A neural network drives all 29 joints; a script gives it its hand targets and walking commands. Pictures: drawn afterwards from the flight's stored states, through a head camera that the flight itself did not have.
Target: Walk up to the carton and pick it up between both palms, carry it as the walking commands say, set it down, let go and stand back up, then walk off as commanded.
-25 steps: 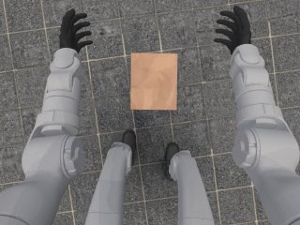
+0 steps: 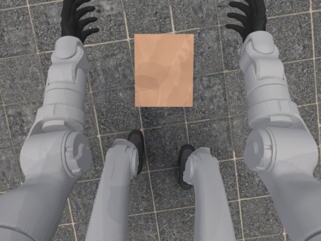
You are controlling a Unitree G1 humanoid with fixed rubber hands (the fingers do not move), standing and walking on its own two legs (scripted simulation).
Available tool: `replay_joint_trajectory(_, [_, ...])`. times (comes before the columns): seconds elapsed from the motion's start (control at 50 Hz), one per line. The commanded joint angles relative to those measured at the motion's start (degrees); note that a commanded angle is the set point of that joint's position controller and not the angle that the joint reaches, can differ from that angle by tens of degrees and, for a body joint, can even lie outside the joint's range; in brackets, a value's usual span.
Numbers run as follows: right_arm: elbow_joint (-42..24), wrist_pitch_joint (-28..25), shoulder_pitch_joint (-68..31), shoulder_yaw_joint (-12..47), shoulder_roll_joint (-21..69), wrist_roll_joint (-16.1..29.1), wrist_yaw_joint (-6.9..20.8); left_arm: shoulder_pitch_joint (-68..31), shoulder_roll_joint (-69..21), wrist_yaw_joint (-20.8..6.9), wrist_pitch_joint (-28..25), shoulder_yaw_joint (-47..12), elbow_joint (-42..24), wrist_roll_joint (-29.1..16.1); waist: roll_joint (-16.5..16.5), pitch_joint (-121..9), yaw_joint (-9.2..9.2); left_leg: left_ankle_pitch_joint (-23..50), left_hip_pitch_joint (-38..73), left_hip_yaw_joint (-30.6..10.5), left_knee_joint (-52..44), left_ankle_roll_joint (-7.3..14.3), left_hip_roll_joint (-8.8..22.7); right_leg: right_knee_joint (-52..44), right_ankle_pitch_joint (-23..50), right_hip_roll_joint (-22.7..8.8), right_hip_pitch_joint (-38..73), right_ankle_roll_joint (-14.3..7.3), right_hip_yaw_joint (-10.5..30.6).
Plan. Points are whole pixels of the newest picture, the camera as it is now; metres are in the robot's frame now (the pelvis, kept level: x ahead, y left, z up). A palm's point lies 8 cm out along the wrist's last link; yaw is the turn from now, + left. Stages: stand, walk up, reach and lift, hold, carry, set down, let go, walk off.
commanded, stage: reach and lift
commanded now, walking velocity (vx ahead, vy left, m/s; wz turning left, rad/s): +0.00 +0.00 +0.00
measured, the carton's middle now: (163, 75) +0.49 +0.03 -0.48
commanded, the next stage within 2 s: none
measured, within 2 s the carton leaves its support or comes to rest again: neither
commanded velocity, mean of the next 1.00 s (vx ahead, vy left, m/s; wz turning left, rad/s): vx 0.00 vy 0.00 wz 0.00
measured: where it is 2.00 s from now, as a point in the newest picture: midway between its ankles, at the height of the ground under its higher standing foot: (160, 167)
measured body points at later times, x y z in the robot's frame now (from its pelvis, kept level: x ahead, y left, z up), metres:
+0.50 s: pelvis -0.03 +0.00 -0.14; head +0.33 +0.01 +0.13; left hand +0.51 +0.22 -0.29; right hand +0.55 -0.14 -0.29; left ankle +0.11 +0.12 -0.55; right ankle +0.06 -0.12 -0.55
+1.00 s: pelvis -0.04 +0.00 -0.22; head +0.34 +0.01 +0.00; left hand +0.51 +0.22 -0.42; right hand +0.54 -0.14 -0.42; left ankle +0.11 +0.12 -0.55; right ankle +0.06 -0.12 -0.55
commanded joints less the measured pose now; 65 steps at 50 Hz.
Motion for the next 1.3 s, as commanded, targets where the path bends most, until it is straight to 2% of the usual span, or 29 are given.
replay_joint_trajectory(0.0, [-6.54,-0.74,-14.50,1.35,-6.32,1.88,-1.28,-13.48,6.94,1.00,-0.82,-1.24,-6.06,-1.29,-1.59,-59.39,0.92,19.21,40.84,0.38,5.86,-2.23,-6.53,-1.79,13.80,5.48,15.55,1.86,-1.08])
replay_joint_trajectory(0.1, [-9.24,0.35,-17.53,4.91,-8.54,5.58,-2.73,-16.13,9.37,2.49,-0.11,-3.55,-8.32,-4.77,-1.55,-64.92,1.40,18.08,38.56,1.17,12.31,-1.98,-6.46,4.72,12.92,5.39,14.86,1.75,-1.38])
replay_joint_trajectory(0.18, [-8.45,1.10,-19.85,7.12,-9.87,7.77,-3.33,-18.12,10.24,3.20,0.49,-5.62,-7.86,-7.67,-1.54,-63.53,1.11,15.66,34.90,1.14,16.34,-1.80,-5.96,8.96,10.74,4.98,11.80,1.27,-1.42])
replay_joint_trajectory(0.4, [-0.97,-0.15,-25.51,10.57,-11.09,11.01,-3.59,-23.41,12.15,4.13,-0.90,-8.06,-0.27,-10.76,-1.39,-56.14,1.16,11.62,27.45,-0.14,25.23,-1.48,-4.54,19.07,6.95,3.61,4.74,0.73,-0.81])
replay_joint_trajectory(0.64, [4.08,-2.65,-29.19,13.44,-11.93,12.89,-4.04,-28.14,14.00,4.57,-3.79,-11.63,6.71,-14.24,-0.50,-50.04,-0.20,11.99,24.23,-1.02,34.16,-1.12,-4.20,28.52,6.21,1.87,0.36,0.96,0.39])
replay_joint_trajectory(0.92, [7.68,-4.14,-36.16,18.00,-13.16,16.57,-3.67,-35.27,18.12,3.93,-6.12,-16.19,13.05,-18.94,-0.90,-44.01,0.24,11.15,19.66,-1.41,42.20,-1.46,-2.68,35.50,6.03,0.81,0.92,0.94,2.29])
replay_joint_trajectory(0.98, [5.74,-4.41,-37.42,18.61,-14.07,17.39,-3.95,-36.00,17.81,4.00,-6.25,-17.59,12.95,-20.50,-0.94,-47.89,-0.33,12.87,21.70,-1.26,43.34,-1.52,-2.68,36.21,7.49,0.76,3.47,1.11,1.87])
replay_joint_trajectory(1.02, [4.25,-4.32,-38.06,19.08,-14.52,17.45,-4.24,-36.04,17.70,3.99,-6.04,-18.03,13.18,-21.55,-2.18,-48.91,-0.45,13.34,21.28,-1.19,43.64,-1.40,-2.80,36.55,8.39,0.74,5.18,1.42,1.50])
replay_joint_trajectory(1.1, [3.56,-3.62,-36.54,19.08,-14.28,17.43,-4.05,-34.92,18.64,4.15,-5.72,-17.03,13.91,-20.96,-3.12,-47.36,-0.09,13.12,21.00,-1.34,43.70,-1.08,-2.82,36.75,8.25,0.82,3.95,1.85,1.29])
replay_joint_trajectory(1.2, [5.11,-3.21,-35.10,18.57,-12.73,17.38,-3.22,-34.49,18.12,4.08,-5.78,-16.06,14.00,-18.93,-1.81,-43.57,0.90,11.43,19.80,-0.84,43.00,-1.18,-2.82,36.44,6.72,1.21,0.49,1.73,1.43])
replay_joint_trajectory(1.28, [7.10,-3.20,-34.53,17.60,-11.83,16.48,-2.87,-34.67,16.92,3.75,-5.85,-16.03,13.99,-18.29,-0.90,-40.98,0.76,9.84,18.63,-0.65,42.47,-1.46,-3.00,35.93,5.51,1.53,-1.33,1.48,1.57])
